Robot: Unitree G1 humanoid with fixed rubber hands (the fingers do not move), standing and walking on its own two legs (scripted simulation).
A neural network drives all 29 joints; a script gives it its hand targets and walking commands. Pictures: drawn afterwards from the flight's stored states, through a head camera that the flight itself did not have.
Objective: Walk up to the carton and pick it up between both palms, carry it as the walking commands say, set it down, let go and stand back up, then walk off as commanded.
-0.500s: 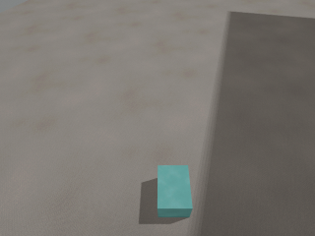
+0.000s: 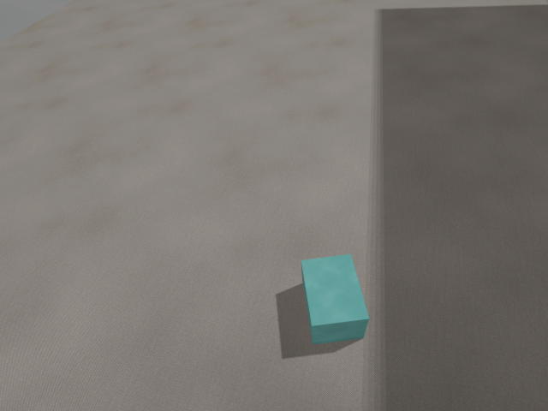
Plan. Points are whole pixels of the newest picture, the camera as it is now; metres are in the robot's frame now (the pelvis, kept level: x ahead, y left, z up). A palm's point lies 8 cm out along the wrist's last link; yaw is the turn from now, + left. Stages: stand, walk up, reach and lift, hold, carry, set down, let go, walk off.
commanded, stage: walk off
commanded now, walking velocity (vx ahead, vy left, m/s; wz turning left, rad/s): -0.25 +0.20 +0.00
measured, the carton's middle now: (331, 298) +0.61 -0.12 -0.68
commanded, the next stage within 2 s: stand in 1.82 s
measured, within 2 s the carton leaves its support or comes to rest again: neither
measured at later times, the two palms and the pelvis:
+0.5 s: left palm out of the picture -0.12 +0.43 -0.13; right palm out of the picture -0.06 -0.14 -0.11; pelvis -0.14 +0.13 +0.00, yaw +1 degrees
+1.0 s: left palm out of the picture -0.25 +0.50 -0.08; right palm out of the picture -0.24 -0.04 -0.14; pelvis -0.27 +0.22 +0.02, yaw +1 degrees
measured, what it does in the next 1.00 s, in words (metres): walks backwards: left foot, then right foot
